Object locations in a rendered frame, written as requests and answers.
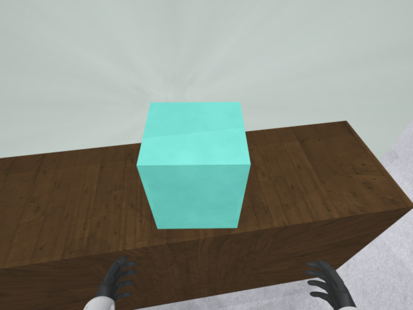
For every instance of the left robot forearm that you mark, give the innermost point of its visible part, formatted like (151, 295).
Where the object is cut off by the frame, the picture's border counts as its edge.
(100, 303)

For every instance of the carton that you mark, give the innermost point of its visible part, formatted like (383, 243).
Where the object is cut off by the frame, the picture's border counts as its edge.
(194, 164)

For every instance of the robot right hand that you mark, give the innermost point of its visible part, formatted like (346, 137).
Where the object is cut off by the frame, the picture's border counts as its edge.
(338, 295)

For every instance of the robot left hand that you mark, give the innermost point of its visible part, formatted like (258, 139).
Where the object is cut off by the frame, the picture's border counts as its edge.
(110, 283)

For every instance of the pedestal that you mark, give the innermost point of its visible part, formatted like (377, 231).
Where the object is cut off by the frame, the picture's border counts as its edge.
(313, 192)

